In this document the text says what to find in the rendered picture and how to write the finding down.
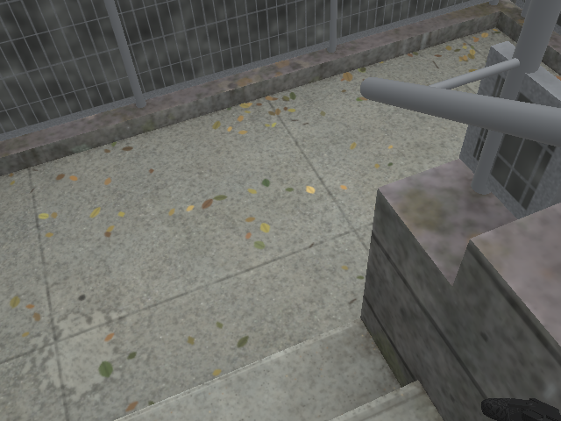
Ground right robot hand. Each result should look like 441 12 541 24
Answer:
481 398 561 421

